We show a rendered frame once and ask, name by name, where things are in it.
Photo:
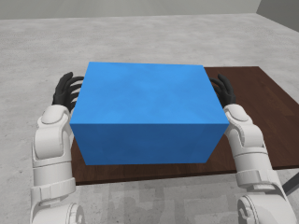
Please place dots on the table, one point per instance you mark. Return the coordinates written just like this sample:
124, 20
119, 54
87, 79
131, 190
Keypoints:
270, 108

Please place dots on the right robot upper arm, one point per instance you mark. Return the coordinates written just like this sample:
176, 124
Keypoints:
264, 209

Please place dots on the robot left forearm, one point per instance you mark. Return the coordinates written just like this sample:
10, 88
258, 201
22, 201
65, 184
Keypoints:
51, 159

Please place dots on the right robot hand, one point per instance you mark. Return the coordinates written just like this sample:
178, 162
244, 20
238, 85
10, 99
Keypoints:
225, 91

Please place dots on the left robot upper arm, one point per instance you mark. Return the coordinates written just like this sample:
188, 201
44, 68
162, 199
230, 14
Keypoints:
69, 213

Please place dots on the left robot hand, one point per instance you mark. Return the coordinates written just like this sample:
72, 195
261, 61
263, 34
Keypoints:
63, 92

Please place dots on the robot right forearm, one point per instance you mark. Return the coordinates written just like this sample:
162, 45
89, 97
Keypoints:
254, 169

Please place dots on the carton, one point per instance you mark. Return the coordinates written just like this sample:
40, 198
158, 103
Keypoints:
147, 113

